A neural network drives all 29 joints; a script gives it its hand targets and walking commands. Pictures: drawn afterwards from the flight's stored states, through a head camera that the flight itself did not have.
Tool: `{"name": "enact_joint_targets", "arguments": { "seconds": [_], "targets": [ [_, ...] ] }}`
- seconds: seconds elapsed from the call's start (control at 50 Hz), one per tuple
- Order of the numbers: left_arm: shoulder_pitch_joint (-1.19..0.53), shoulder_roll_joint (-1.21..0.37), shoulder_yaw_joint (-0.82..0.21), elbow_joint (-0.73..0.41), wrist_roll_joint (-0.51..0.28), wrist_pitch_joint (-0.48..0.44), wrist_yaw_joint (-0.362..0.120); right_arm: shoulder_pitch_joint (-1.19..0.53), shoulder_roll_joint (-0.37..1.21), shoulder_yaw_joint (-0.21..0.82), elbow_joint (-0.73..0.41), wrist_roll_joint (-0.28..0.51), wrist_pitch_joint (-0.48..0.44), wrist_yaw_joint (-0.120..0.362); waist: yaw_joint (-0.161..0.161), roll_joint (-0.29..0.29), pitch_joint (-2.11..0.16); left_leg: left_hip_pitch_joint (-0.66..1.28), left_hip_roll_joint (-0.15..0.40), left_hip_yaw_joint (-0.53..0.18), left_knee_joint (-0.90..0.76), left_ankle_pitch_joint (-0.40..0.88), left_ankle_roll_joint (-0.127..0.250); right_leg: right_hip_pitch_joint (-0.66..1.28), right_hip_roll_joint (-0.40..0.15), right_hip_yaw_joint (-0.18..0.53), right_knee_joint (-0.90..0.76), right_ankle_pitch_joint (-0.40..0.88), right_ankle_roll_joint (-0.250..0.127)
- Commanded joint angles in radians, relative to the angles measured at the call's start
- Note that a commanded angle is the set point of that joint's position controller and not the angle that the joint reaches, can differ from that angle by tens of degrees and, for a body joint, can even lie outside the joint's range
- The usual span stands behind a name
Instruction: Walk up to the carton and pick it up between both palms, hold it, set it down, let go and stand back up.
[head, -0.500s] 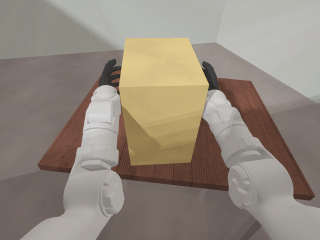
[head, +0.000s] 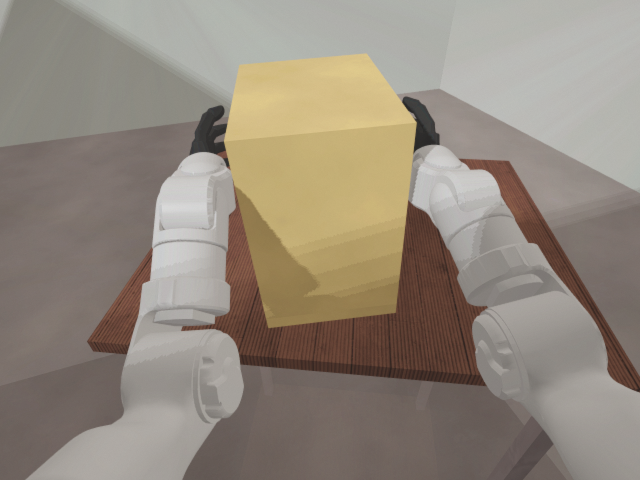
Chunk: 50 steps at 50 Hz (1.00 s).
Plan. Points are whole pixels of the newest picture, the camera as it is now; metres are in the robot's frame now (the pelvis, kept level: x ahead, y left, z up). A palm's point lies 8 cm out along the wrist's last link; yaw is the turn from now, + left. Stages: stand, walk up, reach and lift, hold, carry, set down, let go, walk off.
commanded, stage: reach and lift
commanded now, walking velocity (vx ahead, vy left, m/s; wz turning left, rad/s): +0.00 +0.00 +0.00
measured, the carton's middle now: (317, 189) +0.40 +0.00 +0.22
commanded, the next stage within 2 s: hold in 0.90 s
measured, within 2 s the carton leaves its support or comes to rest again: neither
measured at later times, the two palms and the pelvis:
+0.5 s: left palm (199, 157) +0.40 +0.13 +0.27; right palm (417, 142) +0.40 -0.12 +0.28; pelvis +0.02 +0.00 +0.00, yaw +2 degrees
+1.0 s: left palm (198, 140) +0.40 +0.13 +0.29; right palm (426, 123) +0.39 -0.13 +0.31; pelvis +0.02 +0.00 +0.00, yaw +0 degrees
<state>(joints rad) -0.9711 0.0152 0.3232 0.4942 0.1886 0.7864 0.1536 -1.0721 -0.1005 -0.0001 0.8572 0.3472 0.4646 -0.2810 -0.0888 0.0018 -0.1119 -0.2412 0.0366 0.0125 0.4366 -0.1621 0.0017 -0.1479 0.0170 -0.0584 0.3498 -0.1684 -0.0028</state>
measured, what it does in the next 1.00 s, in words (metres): stands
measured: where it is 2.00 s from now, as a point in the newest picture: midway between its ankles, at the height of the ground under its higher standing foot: outside the picture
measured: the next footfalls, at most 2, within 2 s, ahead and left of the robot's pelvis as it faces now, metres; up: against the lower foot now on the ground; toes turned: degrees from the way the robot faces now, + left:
none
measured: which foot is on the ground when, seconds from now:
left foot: down 0.00-1.00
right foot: down 0.00-1.00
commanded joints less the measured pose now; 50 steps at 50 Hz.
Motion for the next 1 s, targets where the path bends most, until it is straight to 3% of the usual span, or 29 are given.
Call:
{"name": "enact_joint_targets", "arguments": {
  "seconds": [0.0, 0.16, 0.18, 0.2, 0.28, 0.5, 0.68, 0.88, 0.98],
  "targets": [
    [-0.891, -0.677, -0.437, -0.172, -0.175, -0.094, -0.140, -0.934, 0.755, 0.243, -0.393, 0.152, 0.004, 0.094, -0.023, 0.042, -0.537, 0.290, -0.065, -0.037, -0.032, 0.124, -0.015, 0.040, 0.071, 0.024, -0.056, 0.138, 0.082],
    [-0.908, -0.649, -0.441, -0.268, -0.184, -0.064, -0.158, -0.913, 0.746, 0.279, -0.463, 0.230, 0.064, 0.065, -0.031, 0.065, -0.556, 0.320, -0.078, -0.042, -0.009, 0.228, -0.046, 0.086, 0.085, 0.023, -0.045, 0.257, 0.093],
    [-0.936, -0.579, -0.360, -0.218, -0.149, -0.059, -0.164, -0.939, 0.758, 0.287, -0.464, 0.241, 0.072, 0.058, 0.033, 0.019, -0.523, 0.302, -0.091, -0.062, -0.005, 0.250, -0.026, 0.102, 0.071, 0.037, -0.072, 0.256, 0.097],
    [-0.911, -0.586, -0.371, -0.213, -0.148, -0.059, -0.167, -0.920, 0.747, 0.290, -0.465, 0.246, 0.077, 0.053, 0.010, 0.032, -0.544, 0.314, -0.088, -0.060, -0.007, 0.255, -0.029, 0.104, 0.075, 0.042, -0.063, 0.284, 0.097],
    [-0.921, -0.612, -0.414, -0.270, -0.172, -0.047, -0.174, -0.940, 0.744, 0.305, -0.541, 0.275, 0.086, 0.033, -0.010, 0.054, -0.591, 0.345, -0.089, -0.063, 0.021, 0.320, -0.052, 0.126, 0.078, 0.041, -0.054, 0.360, 0.099],
    [-0.907, -0.623, -0.439, -0.295, -0.189, -0.013, -0.186, -0.912, 0.704, 0.281, -0.552, 0.269, 0.136, 0.010, -0.052, 0.063, -0.558, 0.326, -0.079, -0.065, 0.009, 0.289, -0.073, 0.137, 0.081, 0.039, -0.049, 0.352, 0.089],
    [-0.955, -0.620, -0.431, -0.299, -0.189, 0.000, -0.176, -0.937, 0.698, 0.274, -0.513, 0.285, 0.154, 0.024, -0.035, 0.082, -0.567, 0.319, -0.070, -0.070, 0.008, 0.291, -0.078, 0.122, 0.091, 0.039, -0.044, 0.312, 0.081],
    [-1.011, -0.609, -0.376, -0.226, -0.181, -0.003, -0.166, -0.990, 0.699, 0.246, -0.434, 0.295, 0.164, 0.045, -0.008, 0.072, -0.566, 0.290, -0.067, -0.070, -0.001, 0.252, -0.066, 0.093, 0.094, 0.049, -0.056, 0.255, 0.072],
    [-1.018, -0.587, -0.373, -0.250, -0.196, 0.019, -0.160, -1.024, 0.708, 0.277, -0.492, 0.343, 0.185, 0.035, 0.006, 0.058, -0.620, 0.297, -0.074, -0.074, 0.024, 0.306, -0.058, 0.123, 0.095, 0.056, -0.050, 0.309, 0.080]
  ]
}}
